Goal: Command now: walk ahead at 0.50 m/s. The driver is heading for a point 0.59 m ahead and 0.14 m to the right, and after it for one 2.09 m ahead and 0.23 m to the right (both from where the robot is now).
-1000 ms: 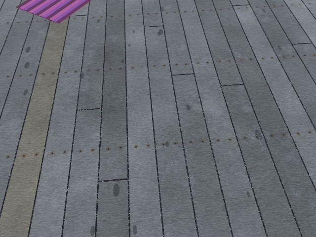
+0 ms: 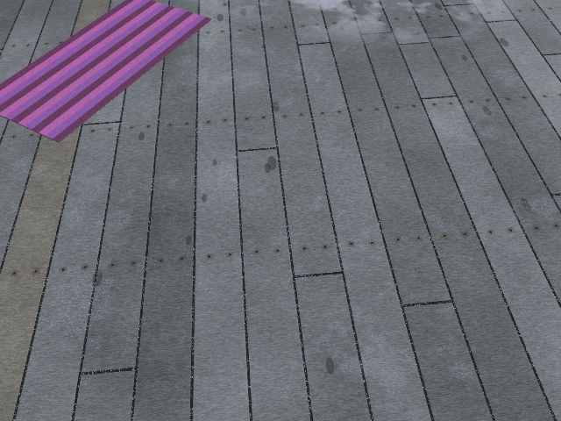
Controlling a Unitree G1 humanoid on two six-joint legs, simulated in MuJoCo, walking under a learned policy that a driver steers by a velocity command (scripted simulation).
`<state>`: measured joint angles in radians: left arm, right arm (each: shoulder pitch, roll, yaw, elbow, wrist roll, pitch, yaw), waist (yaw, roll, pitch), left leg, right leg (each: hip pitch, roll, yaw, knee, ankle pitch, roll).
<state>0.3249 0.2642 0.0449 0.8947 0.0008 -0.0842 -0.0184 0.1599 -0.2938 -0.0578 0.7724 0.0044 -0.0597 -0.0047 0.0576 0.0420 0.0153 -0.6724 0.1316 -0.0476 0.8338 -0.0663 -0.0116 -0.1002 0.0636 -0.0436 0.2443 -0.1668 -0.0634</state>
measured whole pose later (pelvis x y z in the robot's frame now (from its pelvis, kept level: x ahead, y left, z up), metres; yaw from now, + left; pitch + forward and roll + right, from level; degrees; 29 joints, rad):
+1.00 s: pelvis +0.24 +0.01 +0.00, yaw -24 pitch +2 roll +2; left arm 0.17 0.30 0.08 0.73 -0.01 0.02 0.04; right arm 0.04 -0.31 -0.09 0.86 0.00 0.01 -0.04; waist 0.01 0.02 0.05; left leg -0.49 -0.01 -0.07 0.86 -0.34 -0.08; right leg -0.28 0.05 0.10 0.44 -0.19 -0.05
